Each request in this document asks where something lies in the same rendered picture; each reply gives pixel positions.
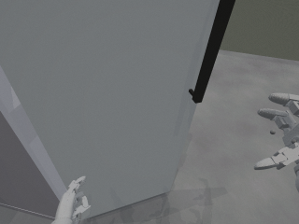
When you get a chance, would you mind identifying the right robot hand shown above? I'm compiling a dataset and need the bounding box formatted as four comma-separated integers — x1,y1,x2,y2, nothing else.
253,92,299,170

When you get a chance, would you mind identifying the fridge door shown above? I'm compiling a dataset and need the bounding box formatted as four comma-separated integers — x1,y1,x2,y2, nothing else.
0,0,220,219

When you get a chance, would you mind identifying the left robot hand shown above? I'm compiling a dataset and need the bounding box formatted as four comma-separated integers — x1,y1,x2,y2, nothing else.
54,175,91,224

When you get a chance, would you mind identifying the handle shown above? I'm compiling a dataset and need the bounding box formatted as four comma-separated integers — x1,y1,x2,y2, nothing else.
189,0,235,104

